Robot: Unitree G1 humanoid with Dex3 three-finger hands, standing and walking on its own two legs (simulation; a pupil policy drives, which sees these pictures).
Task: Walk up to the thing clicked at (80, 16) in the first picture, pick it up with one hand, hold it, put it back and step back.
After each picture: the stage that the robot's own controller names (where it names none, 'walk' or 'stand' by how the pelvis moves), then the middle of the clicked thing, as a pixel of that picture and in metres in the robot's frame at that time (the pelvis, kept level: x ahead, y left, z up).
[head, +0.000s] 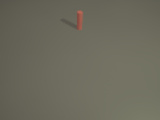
stand; (79, 20) +1.71 -0.03 -0.65
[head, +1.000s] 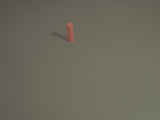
walk; (70, 33) +1.58 +0.18 -0.63
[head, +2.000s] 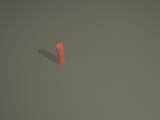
walk; (60, 54) +1.07 +0.23 -0.64
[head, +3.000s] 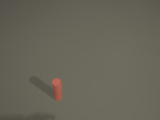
walk; (57, 90) +0.66 +0.17 -0.63
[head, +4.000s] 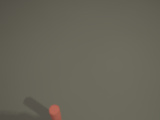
stand; (55, 115) +0.43 +0.15 -0.63
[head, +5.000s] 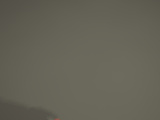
stand; out of the picture +0.38 +0.13 -0.65
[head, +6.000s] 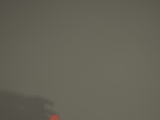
stand; out of the picture +0.36 +0.14 -0.64
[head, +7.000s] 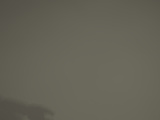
stand; out of the picture +0.36 +0.13 -0.66
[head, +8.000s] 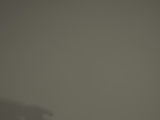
stand; out of the picture +0.34 +0.14 -0.66
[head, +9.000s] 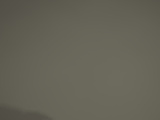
stand; out of the picture +0.33 +0.13 -0.66
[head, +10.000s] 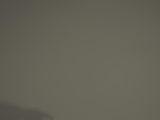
stand; out of the picture +0.33 +0.13 -0.66
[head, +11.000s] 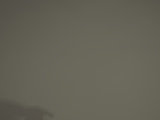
stand; out of the picture +0.32 +0.13 -0.66
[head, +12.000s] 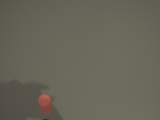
go down; (45, 104) +0.36 +0.15 -0.53
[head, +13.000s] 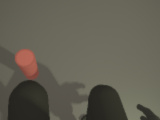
go down; (29, 66) +0.41 +0.21 -0.28
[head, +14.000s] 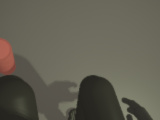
close in; (3, 59) +0.40 +0.24 -0.22
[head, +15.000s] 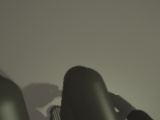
close; out of the picture +0.37 +0.27 -0.16
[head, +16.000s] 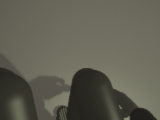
lift; out of the picture +0.30 +0.25 -0.16
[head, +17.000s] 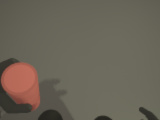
lift; (26, 92) +0.29 +0.17 +0.02
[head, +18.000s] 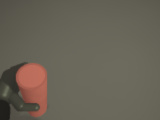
hold; (35, 94) +0.29 +0.15 +0.04
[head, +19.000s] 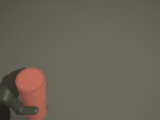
hold; (34, 98) +0.29 +0.15 +0.02
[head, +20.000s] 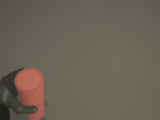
crouch; (32, 98) +0.30 +0.16 -0.01
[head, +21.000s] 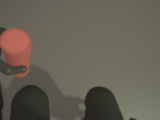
crouch; (18, 58) +0.40 +0.20 -0.06
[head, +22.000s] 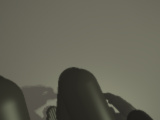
lower; out of the picture +0.38 +0.27 -0.17
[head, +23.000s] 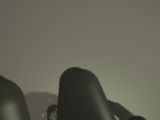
lower; out of the picture +0.39 +0.28 -0.17
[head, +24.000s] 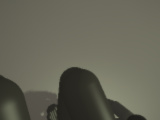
lower; out of the picture +0.39 +0.28 -0.17
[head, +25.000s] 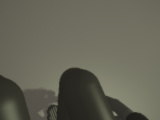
lower; out of the picture +0.38 +0.28 -0.17
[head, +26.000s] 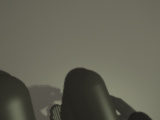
loosen; out of the picture +0.36 +0.28 -0.16
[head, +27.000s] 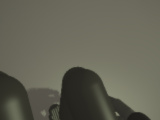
withdraw; out of the picture +0.36 +0.28 -0.16
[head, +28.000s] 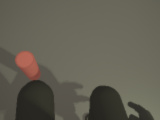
walk; (30, 67) +0.41 +0.23 -0.29
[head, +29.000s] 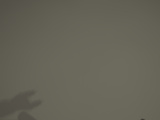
stand; out of the picture +0.34 +0.15 -0.59
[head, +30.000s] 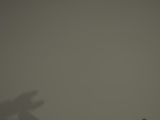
stand; out of the picture +0.35 +0.16 -0.60
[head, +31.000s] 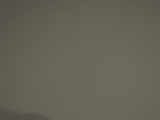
stand; out of the picture +0.37 +0.15 -0.64
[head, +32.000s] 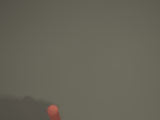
walk; (54, 115) +0.40 +0.16 -0.63
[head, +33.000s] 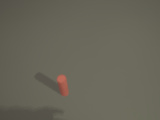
walk; (63, 86) +0.62 +0.16 -0.64
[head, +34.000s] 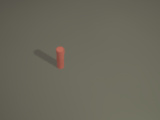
stand; (60, 58) +0.94 +0.14 -0.64
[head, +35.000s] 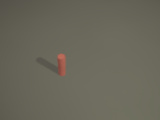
stand; (61, 65) +0.95 +0.14 -0.64
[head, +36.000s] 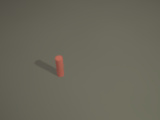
stand; (59, 66) +0.97 +0.17 -0.66
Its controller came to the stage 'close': yes
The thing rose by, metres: 0.67
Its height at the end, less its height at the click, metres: +0.00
